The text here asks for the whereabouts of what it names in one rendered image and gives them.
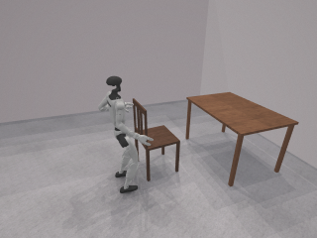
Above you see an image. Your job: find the chair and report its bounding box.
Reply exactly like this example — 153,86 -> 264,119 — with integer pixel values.
133,98 -> 180,181

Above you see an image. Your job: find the robot left upper arm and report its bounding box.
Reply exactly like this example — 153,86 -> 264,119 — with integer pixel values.
98,91 -> 111,112

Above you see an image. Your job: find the left robot hand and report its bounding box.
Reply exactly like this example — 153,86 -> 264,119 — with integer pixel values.
125,102 -> 134,113

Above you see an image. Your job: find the table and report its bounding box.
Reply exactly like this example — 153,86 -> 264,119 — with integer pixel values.
185,92 -> 299,186

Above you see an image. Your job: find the robot right upper arm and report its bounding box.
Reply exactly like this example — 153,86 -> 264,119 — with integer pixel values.
115,100 -> 125,130

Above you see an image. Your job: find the left robot foot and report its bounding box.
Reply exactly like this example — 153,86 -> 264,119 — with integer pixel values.
115,171 -> 127,178

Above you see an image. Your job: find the right robot forearm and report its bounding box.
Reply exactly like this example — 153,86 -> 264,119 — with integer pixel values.
118,123 -> 140,140

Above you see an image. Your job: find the right robot hand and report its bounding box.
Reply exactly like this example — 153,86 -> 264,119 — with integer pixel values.
138,135 -> 154,146

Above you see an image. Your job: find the robot head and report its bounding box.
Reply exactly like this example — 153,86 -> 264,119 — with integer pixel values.
106,75 -> 122,100

